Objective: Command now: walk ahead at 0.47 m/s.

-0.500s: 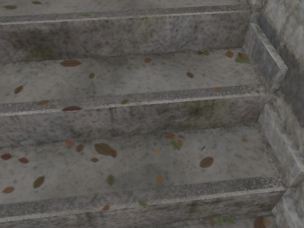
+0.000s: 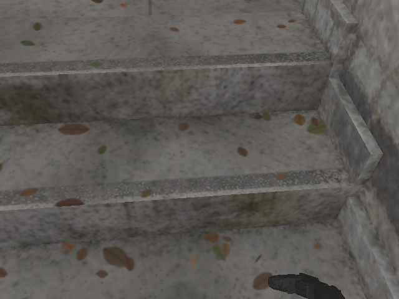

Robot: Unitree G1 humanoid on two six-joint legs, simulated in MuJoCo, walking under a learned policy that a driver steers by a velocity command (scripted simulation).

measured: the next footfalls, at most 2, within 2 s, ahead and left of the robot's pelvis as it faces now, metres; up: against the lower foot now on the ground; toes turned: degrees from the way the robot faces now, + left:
right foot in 0.50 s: +0.45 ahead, -0.14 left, +0.34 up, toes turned -4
left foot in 1.08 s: +0.46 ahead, +0.16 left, +0.34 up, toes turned +4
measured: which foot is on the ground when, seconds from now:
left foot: down 0.00-0.52, up 0.54-1.00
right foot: down 0.00-0.08, up 0.10-0.48, down 0.50-1.00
